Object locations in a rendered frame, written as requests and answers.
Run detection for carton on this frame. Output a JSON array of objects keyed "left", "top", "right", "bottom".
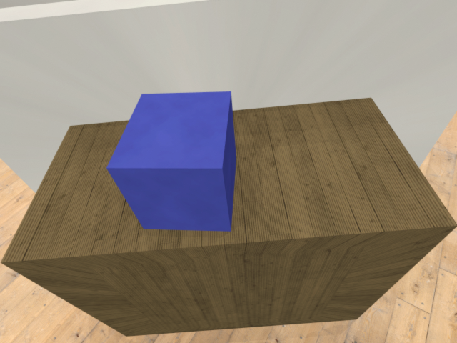
[{"left": 107, "top": 91, "right": 236, "bottom": 232}]

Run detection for pedestal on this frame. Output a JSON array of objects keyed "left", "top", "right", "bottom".
[{"left": 1, "top": 98, "right": 457, "bottom": 337}]

